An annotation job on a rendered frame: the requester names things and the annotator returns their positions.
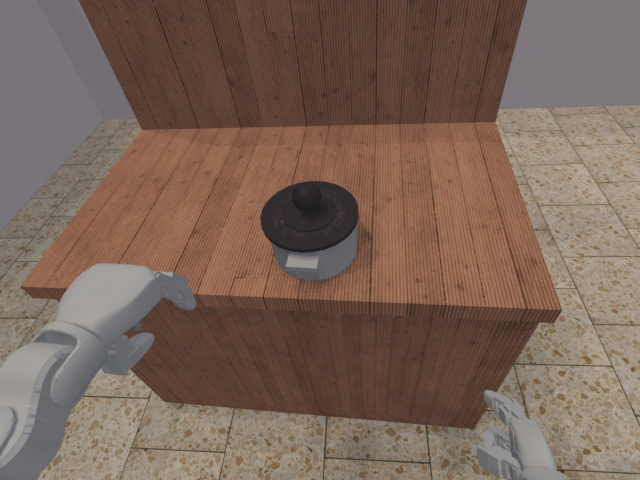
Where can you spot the knob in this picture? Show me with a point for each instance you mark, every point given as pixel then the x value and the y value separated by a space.
pixel 306 196

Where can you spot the left robot hand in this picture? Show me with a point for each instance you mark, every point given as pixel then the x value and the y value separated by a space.
pixel 109 299

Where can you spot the pot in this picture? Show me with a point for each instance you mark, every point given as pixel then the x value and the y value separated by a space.
pixel 320 264

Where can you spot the right robot hand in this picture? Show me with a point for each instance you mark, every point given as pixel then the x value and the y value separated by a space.
pixel 507 455

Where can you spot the lid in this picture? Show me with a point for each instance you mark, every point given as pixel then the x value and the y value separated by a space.
pixel 309 231

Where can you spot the table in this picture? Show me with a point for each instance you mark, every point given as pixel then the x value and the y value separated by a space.
pixel 393 100

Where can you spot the robot left forearm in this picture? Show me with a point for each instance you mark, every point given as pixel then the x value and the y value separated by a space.
pixel 40 384

